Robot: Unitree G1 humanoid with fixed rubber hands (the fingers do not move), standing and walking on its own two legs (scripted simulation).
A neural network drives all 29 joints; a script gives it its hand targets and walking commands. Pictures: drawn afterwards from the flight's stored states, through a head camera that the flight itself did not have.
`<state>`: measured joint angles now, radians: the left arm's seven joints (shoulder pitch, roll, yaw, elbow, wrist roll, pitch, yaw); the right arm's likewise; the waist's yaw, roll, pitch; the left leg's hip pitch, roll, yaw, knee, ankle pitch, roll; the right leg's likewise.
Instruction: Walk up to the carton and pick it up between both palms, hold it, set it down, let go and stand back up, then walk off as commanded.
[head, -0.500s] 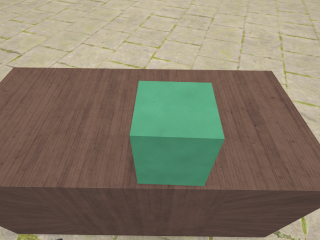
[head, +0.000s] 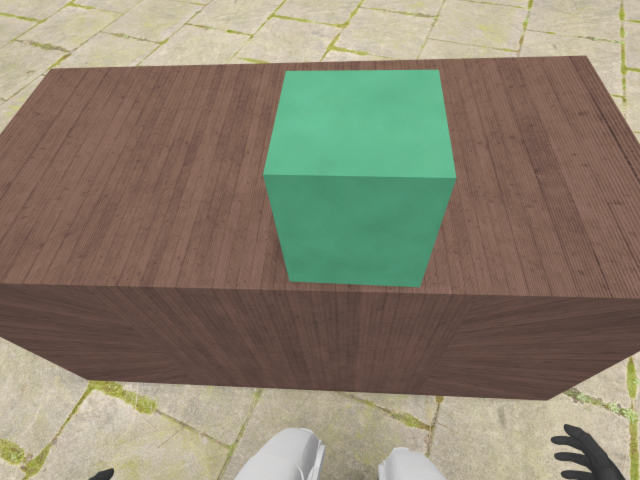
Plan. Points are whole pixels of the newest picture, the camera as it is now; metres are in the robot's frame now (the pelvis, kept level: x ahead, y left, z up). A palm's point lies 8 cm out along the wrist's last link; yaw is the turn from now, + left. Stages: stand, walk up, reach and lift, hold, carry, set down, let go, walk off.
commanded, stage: walk off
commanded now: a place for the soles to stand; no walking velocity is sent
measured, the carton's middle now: (357, 185) +0.50 -0.01 +0.03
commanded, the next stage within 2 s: none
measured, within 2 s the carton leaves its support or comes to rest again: neither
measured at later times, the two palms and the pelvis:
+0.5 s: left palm out of the picture -0.05 +0.37 -0.11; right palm out of the picture -0.06 -0.27 -0.05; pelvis -0.14 +0.05 +0.02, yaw -1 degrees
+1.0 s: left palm out of the picture -0.24 +0.33 -0.07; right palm out of the picture -0.29 -0.31 -0.09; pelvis -0.33 +0.02 +0.02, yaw -1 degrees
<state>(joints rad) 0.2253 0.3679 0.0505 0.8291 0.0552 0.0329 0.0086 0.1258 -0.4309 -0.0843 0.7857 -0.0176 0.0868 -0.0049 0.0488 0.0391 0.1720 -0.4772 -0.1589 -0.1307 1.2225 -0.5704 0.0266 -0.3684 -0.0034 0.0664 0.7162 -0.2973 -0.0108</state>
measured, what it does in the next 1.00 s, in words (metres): walks backwards: left foot, then right foot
